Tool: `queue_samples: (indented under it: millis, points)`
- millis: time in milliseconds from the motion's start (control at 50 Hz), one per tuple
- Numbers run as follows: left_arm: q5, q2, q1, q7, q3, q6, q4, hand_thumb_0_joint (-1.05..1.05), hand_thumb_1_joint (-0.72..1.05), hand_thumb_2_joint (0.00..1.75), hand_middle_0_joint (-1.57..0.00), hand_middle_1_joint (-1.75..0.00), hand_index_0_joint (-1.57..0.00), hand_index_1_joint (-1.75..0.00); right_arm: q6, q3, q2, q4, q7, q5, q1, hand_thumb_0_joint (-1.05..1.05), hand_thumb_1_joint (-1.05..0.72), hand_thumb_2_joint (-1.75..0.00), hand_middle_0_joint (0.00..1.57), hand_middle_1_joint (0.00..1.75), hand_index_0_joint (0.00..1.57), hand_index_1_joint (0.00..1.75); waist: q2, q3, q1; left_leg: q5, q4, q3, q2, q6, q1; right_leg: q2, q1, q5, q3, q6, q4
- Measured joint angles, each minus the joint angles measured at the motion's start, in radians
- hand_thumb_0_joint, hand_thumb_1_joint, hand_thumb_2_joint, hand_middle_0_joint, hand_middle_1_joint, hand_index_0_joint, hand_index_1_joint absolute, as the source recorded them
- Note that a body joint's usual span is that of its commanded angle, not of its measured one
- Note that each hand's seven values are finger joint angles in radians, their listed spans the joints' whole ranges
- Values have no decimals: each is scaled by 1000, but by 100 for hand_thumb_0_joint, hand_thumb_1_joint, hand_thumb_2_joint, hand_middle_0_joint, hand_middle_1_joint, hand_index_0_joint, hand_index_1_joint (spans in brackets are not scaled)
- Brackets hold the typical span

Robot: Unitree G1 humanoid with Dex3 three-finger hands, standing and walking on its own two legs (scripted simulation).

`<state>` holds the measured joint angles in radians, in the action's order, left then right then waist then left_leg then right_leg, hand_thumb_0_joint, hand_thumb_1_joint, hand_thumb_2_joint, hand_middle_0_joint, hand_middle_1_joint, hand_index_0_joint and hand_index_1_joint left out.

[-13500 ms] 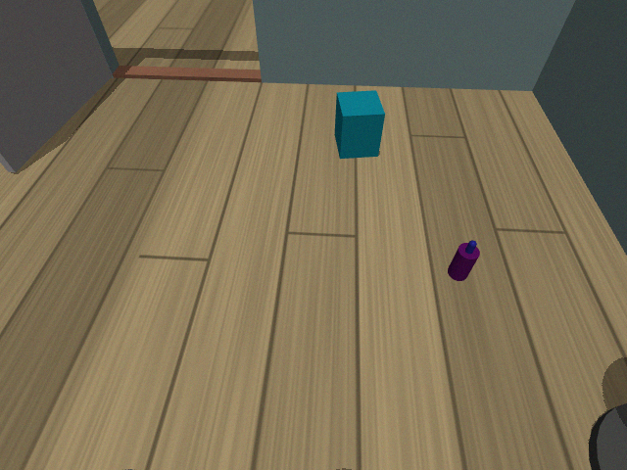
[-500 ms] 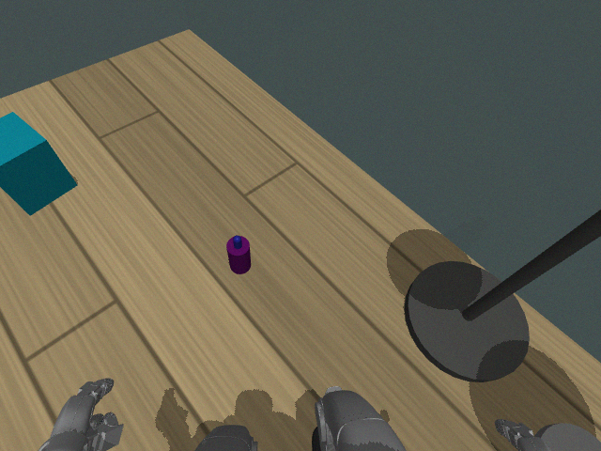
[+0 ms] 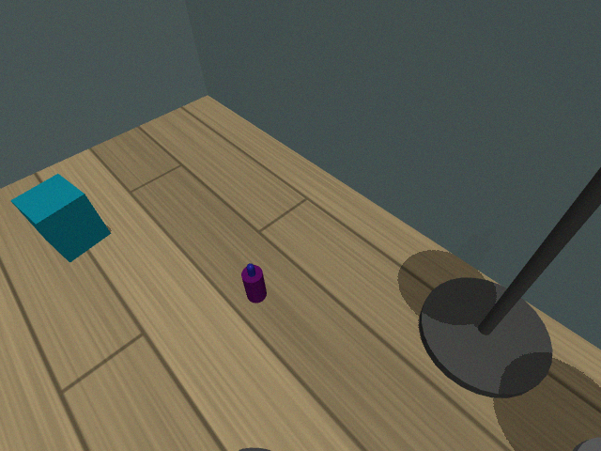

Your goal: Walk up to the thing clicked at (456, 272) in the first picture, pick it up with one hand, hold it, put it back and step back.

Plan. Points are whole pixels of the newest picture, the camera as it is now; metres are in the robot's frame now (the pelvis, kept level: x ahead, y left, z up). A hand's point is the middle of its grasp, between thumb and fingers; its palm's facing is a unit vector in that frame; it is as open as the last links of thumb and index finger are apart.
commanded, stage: walk up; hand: left
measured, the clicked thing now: (253, 280) +0.76 +0.22 -0.66
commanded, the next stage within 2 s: stand in 0.80 s
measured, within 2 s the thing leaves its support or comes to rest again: neither
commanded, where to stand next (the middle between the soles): +0.46 +0.01 m, yaw +4 degrees
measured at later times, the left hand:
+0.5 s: hand out of the picture +0.14 +0.25 -0.13, palm faces +0.04 -0.94 -0.33, open 7.4 cm
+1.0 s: hand out of the picture +0.09 +0.25 -0.14, palm faces +0.02 -0.94 -0.33, open 7.4 cm
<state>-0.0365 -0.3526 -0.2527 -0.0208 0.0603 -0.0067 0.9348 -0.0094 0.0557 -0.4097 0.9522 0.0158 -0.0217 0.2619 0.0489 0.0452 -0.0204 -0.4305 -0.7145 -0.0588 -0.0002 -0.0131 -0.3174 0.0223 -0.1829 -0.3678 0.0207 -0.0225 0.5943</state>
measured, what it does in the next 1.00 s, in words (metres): steps on the spot: left foot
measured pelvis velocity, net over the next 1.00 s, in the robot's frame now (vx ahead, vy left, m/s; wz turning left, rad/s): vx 0.02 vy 0.00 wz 0.03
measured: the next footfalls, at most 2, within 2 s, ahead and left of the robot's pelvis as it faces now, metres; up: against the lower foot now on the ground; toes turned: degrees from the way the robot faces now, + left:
left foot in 0.02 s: +0.07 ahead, +0.12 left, +0.00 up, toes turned -1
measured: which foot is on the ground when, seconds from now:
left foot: up 0.00-0.00, down 0.02-1.00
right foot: down 0.00-1.00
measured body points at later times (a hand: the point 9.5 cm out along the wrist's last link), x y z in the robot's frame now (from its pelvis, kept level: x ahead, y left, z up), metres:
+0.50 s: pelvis +0.03 +0.00 +0.01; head +0.03 +0.00 +0.46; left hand +0.14 +0.30 -0.11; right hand +0.12 -0.30 -0.12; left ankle +0.03 +0.12 -0.73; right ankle +0.02 -0.13 -0.73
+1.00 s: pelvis +0.02 +0.00 +0.02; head +0.04 +0.01 +0.47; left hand +0.09 +0.30 -0.12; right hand +0.14 -0.29 -0.11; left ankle +0.03 +0.12 -0.73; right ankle +0.02 -0.13 -0.73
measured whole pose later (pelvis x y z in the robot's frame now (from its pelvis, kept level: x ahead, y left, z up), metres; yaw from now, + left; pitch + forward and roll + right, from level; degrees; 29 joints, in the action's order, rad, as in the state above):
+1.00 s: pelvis +0.02 +0.00 +0.02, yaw +1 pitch -3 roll +0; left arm -0.01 -0.35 -0.09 -0.01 0.01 -0.01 1.12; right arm 0.02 0.01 -0.33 1.09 0.01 -0.01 0.05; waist -0.01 0.08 -0.02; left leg -0.18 -0.36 -0.05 0.01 -0.01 -0.14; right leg 0.04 -0.10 -0.19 -0.03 -0.02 0.34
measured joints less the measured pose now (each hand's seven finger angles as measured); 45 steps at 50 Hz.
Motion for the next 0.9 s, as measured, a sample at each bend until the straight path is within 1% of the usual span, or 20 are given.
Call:
queue_samples:
  millis: [20,40,60,80,140,180,220,240,260,280,320,360,380,400,440,480,560,640,800,900]
  points:
    - [3,-8,12,0,0,2,-2,1,90,90,-20,-30,-21,-30,6,0,8,9,2,-1,3,1,-91,-90,21,30,20,30,-10,4,4,50,58,8,4,2,23,9,-4,-7,-5,-5,11]
    - [6,-18,25,2,1,6,-1,1,90,90,-20,-30,-21,-30,12,-1,22,19,2,-2,1,1,-91,-90,21,30,20,30,-33,17,3,133,98,18,20,7,41,27,-7,-17,2,-11,27]
    - [10,-28,34,5,3,11,0,1,90,90,-20,-30,-21,-30,18,-2,38,26,0,-6,-3,1,-91,-90,21,30,20,30,-63,27,-1,159,120,36,37,13,57,45,-13,-26,18,-4,48]
    - [17,-34,41,9,3,15,3,1,90,90,-20,-30,-21,-30,25,-5,51,27,-1,-9,-4,1,-91,-90,21,30,20,30,-79,29,-1,162,133,46,44,18,63,49,-28,-31,29,7,75]
    - [29,-41,67,14,-1,23,19,1,90,90,-20,-30,-21,-30,37,-13,72,25,3,-14,-5,1,-91,-90,21,30,20,30,-76,28,23,160,152,30,27,31,65,8,-71,-133,16,35,167]
    - [32,-47,83,16,-1,18,17,1,90,90,-20,-30,-21,-30,43,-18,81,23,0,-17,-9,1,-91,-90,21,30,20,30,-79,31,26,171,179,28,17,26,75,0,-85,-150,1,46,163]
    - [35,-48,98,16,-2,7,13,1,91,90,-20,-30,-21,-30,48,-21,81,21,-4,-12,-17,1,-91,-90,21,31,20,30,-77,39,27,175,187,26,9,18,79,1,-77,-100,-16,47,85]
    - [35,-47,108,17,-2,0,13,1,91,90,-20,-30,-21,-30,47,-22,79,21,-6,-8,-24,1,-90,-90,21,31,20,30,-76,45,27,171,181,25,7,14,77,3,-61,-41,-22,47,17]
    - [34,-46,117,18,-2,-6,13,1,91,90,-20,-30,-21,-30,44,-23,75,22,-8,-2,-32,1,-90,-90,21,31,21,30,-77,50,26,163,167,26,7,9,74,4,-45,50,-22,42,-43]
    - [32,-38,127,22,-1,-11,18,1,91,90,-20,-30,-21,-30,38,-24,69,25,-11,4,-44,1,-90,-90,21,31,21,30,-65,59,26,152,147,20,-1,4,71,-3,-34,101,-28,28,-59]
    - [26,-18,134,24,-8,-17,27,1,91,90,-20,-30,-21,-30,24,-21,56,31,-18,16,-61,1,-90,-90,21,31,20,30,-33,55,32,135,114,-1,-16,2,62,-19,-22,95,-46,18,-63]
    - [20,-7,131,19,-20,-12,35,1,91,90,-20,-30,-21,-30,17,-19,50,36,-22,16,-69,1,-91,-90,21,30,20,30,-32,34,30,83,105,1,-6,7,64,-10,-25,70,-46,17,-43]
    - [19,-2,132,17,-24,-7,41,1,90,90,-20,-30,-21,-30,19,-19,48,40,-23,14,-72,1,-91,-90,21,30,20,30,-36,26,30,100,119,7,0,7,75,-1,-24,58,-44,15,-32]
    - [19,4,135,16,-27,-2,47,1,90,90,-20,-30,-21,-30,23,-20,45,45,-22,11,-73,1,-91,-90,21,30,20,30,-36,19,32,147,138,10,3,7,86,5,-20,50,-46,12,-27]
    - [23,13,145,16,-29,1,60,1,90,90,-20,-30,-21,-30,28,-22,45,61,-19,7,-80,1,-91,-90,21,30,20,30,-40,8,28,146,155,11,11,6,101,15,-8,46,-47,6,-32]
    - [27,16,157,15,-29,-3,67,1,90,90,-20,-30,-21,-30,30,-30,49,74,-15,6,-92,1,-91,-90,21,30,20,30,-42,4,21,140,166,8,8,5,109,13,5,55,-50,4,-56]
    - [33,3,181,17,-23,-7,79,1,90,90,-20,-30,-21,-30,35,-40,70,83,-14,6,-126,1,-91,-90,21,30,20,30,-60,18,13,153,191,4,5,3,120,9,21,73,-54,5,-89]
    - [35,-5,196,18,-21,-2,96,1,90,90,-20,-30,-21,-30,35,-41,80,92,-15,6,-156,0,-91,-90,21,30,20,30,-68,25,10,167,213,-1,3,3,123,7,30,92,-60,6,-121]
    - [29,-8,185,14,-23,2,132,1,90,90,-20,-30,-21,-30,28,-40,78,110,-15,4,-186,0,-91,-90,21,30,20,30,-63,26,2,192,252,-6,5,4,135,9,49,121,-65,2,-172]
    - [33,-5,171,14,-40,1,166,1,91,90,-20,-30,-21,-30,29,-45,77,126,-12,9,-202,0,-91,-90,21,30,20,30,-60,31,1,224,309,2,7,5,162,12,69,150,-58,-1,-217]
